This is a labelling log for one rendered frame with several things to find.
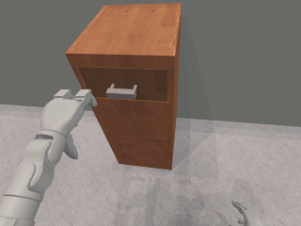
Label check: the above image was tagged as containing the right robot hand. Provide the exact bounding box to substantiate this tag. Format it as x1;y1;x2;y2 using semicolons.
229;199;264;226

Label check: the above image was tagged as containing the robot left forearm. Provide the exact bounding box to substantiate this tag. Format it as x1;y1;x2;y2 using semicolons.
0;130;67;226

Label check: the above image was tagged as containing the handle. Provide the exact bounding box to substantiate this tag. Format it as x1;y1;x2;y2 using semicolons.
106;84;137;100

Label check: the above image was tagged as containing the drawer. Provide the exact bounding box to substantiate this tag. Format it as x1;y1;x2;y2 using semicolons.
77;66;169;102

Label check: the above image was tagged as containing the cabinet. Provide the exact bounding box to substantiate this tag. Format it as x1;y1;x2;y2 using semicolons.
65;3;182;170

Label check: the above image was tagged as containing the left robot hand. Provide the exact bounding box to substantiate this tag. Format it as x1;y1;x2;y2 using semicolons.
40;89;97;160

